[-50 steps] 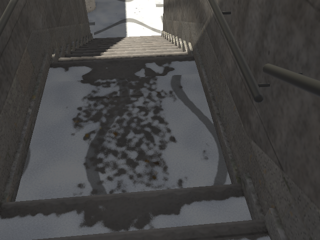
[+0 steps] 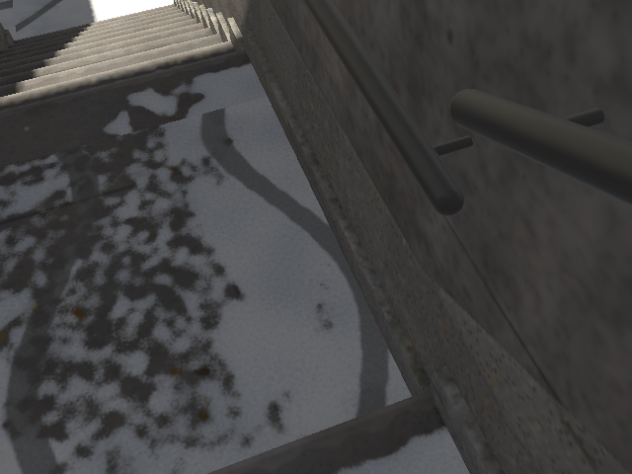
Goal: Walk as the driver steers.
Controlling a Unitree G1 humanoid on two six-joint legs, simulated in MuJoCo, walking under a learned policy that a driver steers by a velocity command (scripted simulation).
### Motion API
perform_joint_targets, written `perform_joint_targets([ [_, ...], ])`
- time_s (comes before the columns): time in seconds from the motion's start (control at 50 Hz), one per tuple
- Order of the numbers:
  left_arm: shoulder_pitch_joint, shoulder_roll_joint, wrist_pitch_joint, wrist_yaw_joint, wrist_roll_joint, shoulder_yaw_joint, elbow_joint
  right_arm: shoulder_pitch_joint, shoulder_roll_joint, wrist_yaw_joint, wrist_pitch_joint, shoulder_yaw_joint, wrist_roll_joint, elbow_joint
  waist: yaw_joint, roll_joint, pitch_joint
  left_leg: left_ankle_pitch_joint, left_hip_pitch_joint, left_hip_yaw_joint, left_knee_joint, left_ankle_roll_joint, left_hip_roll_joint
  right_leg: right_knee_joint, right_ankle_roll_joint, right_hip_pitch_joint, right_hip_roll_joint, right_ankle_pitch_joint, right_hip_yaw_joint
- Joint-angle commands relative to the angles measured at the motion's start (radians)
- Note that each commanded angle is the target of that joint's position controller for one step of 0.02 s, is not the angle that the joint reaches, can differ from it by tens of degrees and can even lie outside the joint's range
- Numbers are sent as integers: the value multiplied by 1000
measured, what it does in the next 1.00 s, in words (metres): goes down, turning left: left foot, then right foot 0.17 m lower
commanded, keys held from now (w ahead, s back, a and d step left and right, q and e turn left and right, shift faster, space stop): w+q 0.72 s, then w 0.28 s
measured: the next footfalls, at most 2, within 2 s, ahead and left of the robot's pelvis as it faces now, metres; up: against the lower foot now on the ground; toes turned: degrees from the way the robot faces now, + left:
left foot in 0.26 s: +0.06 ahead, +0.18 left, +0.00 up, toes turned +16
right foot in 0.68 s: +0.37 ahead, +0.12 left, -0.17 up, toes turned +26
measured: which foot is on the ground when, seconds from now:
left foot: up 0.00-0.24, down 0.26-0.68, up 0.70-1.00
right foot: down 0.00-0.26, up 0.28-0.66, down 0.68-1.00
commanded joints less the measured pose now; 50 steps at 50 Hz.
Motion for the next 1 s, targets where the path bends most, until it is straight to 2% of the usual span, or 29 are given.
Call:
perform_joint_targets([
  [0.02, -114, 143, -45, 11, 3, 23, -127, 149, 46, 7, 57, 12, -16, -54, -82, -78, -201, 356, 324, 32, -244, 27, -8, -105, -106, -136, -351, 735, 94],
  [0.04, -59, 169, -71, -7, 0, 37, -121, 144, 32, 12, 77, 5, -30, -35, -65, -112, -265, 469, 288, 36, -71, 45, -7, -60, -114, -77, -377, 729, 112],
  [0.06, 26, 136, -129, -77, 268, 22, -152, 437, 35, 107, 43, 29, 14, 6, -42, -168, -121, 348, 158, -81, 177, 54, 51, -269, -226, -140, -414, 174, 135],
  [0.1, 36, 172, -155, -111, 198, 51, -56, 303, -82, 138, -50, -19, -48, -22, -30, -96, -58, 24, 75, -60, 277, 65, 54, -270, -139, -237, -402, -350, 214],
  [0.12, -58, 152, -160, -102, 127, 52, -108, 177, -101, 126, -82, -27, -57, -79, -21, -58, -60, 0, 11, -51, 134, 73, 59, -258, -120, -160, -366, -384, 161],
  [0.22, 45, 239, -125, -68, 86, 78, -112, -122, -70, 79, -139, -13, -63, -136, 127, -123, -126, -152, 125, 144, -497, 53, 23, -178, -67, 105, -371, -482, 74],
  [0.26, 52, 235, -102, -82, 126, 78, -115, 82, -118, 63, -188, -58, -39, -48, 49, -21, -203, 102, 475, 178, -662, 118, -66, 87, -59, -21, -311, -454, 14],
  [0.28, 38, 128, -109, -99, 180, 51, -150, 248, -189, 40, -225, -84, -49, 9, -16, 194, -307, 388, 726, -14, -632, 235, -14, 517, 9, -206, -129, -389, -121],
  [0.3, -171, 46, -144, -134, 146, 13, -299, 498, -263, 30, -264, -76, -24, 47, -139, 343, -356, 485, 1013, -531, -767, 438, 204, 797, 30, -653, 80, -492, 16],
  [0.32, -334, 41, -170, -166, 90, 12, -318, 655, -221, 52, -284, -72, -45, 118, -262, 159, -172, 468, 1085, -668, -806, 408, 279, 848, 2, -951, 123, -471, 236],
  [0.36, -297, 142, -176, -170, 95, 51, -263, 463, -170, 113, -254, -46, -24, 103, -96, 50, -94, 358, 871, -521, -647, 335, 262, 933, -12, -998, 50, -353, 281],
  [0.4, -240, 126, -143, -145, 134, 41, -225, 236, -17, 169, -169, 11, -67, 45, 9, 33, -85, 204, 519, -393, -647, 361, 220, 810, -9, -859, -2, -149, 262],
  [0.44, -124, 31, -108, -150, 151, -13, -172, 157, 17, 152, -156, 37, -92, 19, 57, 46, -137, 55, 229, -329, -663, 358, 124, 710, 4, -588, -8, 178, 249],
  [0.46, -84, 62, -113, -158, 153, -21, -148, 130, 51, 127, -169, 52, -94, 13, 53, 20, -144, 32, 141, -241, -605, 318, 50, 491, 18, -462, -11, 452, 280],
  [0.54, -234, 118, -93, -195, 118, -20, -227, 262, -158, 136, -193, 21, -99, 62, -12, 10, -71, -280, -204, -230, -552, 284, -26, 233, 60, 42, 90, 579, 110],
  [0.58, -225, 105, -77, -180, 146, -21, -264, 304, -138, 149, -202, 28, -99, 68, 4, 37, -47, -216, -94, -368, -489, 307, -9, 230, 54, 64, 116, 324, 145],
  [0.62, -149, 121, -81, -167, 120, -11, -213, 320, -162, 150, -195, 9, -51, 61, 5, -8, -45, -6, 210, -410, -275, 282, -40, -34, 42, 50, 129, 204, 173],
  [0.64, 27, 136, -79, -157, 120, -4, -146, 219, -178, 164, -185, 7, -46, 36, 105, -11, -40, 42, 287, -413, -53, 267, -74, -206, 19, 125, 90, 312, 181],
  [0.68, 558, 216, -105, -153, 132, 37, 24, 214, -74, 206, -182, 23, -76, -18, 220, -159, -254, 195, -54, -293, 570, 197, -155, 11, -190, 745, -67, 684, 254],
  [0.7, 511, 254, -103, -186, 147, 42, 2, 487, 84, 215, -171, 53, -51, 51, 70, -197, -423, -482, -401, -132, 999, 123, -195, 242, -424, 977, -303, 1356, 494],
  [0.72, 438, 250, -93, -204, 167, 57, -43, 462, 4, 222, -159, 46, -35, 22, 121, -115, -385, -432, -611, -109, 1058, 68, -162, 184, -499, 943, -397, 1398, 630],
  [0.76, 196, 75, -98, -178, 115, 2, -41, 168, -114, 169, -137, 14, -45, -80, 95, 72, -150, -96, -692, -174, 735, 66, 10, -59, -380, 465, -371, 478, 681],
  [0.78, 80, -84, -122, -155, 122, -52, -46, 168, -29, 158, -137, 34, -90, -46, 13, 119, -111, 169, -494, -214, 331, 112, 87, -109, -288, 198, -231, 393, 505],
  [0.82, -81, -45, -158, -137, 109, -52, -66, 114, -33, 172, -126, 29, -111, -17, -16, -2, -20, 403, -48, -109, -130, 157, 139, -201, -246, -329, -81, 227, 264],
  [0.9, 182, 182, -172, -132, 127, 0, 53, 131, -12, 199, -121, 45, -99, -13, 1, -6, -114, 370, 72, 4, -107, 120, 57, -50, -271, -219, -118, 327, 302],
  [0.92, 243, 131, -178, -107, 129, -11, 96, -30, -17, 180, -121, 62, -93, -71, 77, 13, -103, 549, -256, -189, -299, 85, 162, 32, -225, 151, -148, 202, 381],
  [0.94, 410, 78, -167, -77, 87, -19, 136, -171, -21, 168, -128, 62, -111, -108, 189, -2, -79, 622, -564, -133, -524, 59, 154, 122, -207, 504, -138, 130, 374],
  [0.96, 576, 48, -158, -67, 102, -32, 193, -266, 6, 165, -126, 72, -111, -119, 253, -6, -50, 624, -676, -108, -565, 50, 159, 160, -218, 617, -160, 123, 443],
  [1.0, 534, 33, -127, -88, 111, -41, 157, -288, 12, 175, -121, 91, -90, -72, 248, 22, -3, 951, -289, -17, -817, 63, 157, 147, -180, 267, -70, -39, 319],
])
